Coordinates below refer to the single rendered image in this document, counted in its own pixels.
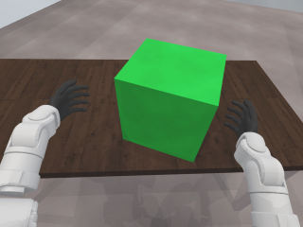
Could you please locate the table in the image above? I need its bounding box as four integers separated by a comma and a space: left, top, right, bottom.
0, 59, 303, 211

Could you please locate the left robot hand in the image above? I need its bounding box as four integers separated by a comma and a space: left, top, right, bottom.
48, 79, 90, 121

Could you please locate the right robot hand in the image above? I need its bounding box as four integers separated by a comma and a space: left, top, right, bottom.
223, 98, 258, 140

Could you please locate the robot left upper arm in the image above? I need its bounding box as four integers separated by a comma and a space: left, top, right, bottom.
0, 198, 39, 227

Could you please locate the left robot forearm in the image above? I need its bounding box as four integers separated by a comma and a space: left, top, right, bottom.
0, 105, 61, 197

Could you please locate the carton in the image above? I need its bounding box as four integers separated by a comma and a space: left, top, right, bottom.
114, 38, 227, 163

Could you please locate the right robot forearm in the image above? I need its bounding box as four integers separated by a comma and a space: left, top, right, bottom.
234, 131, 300, 227

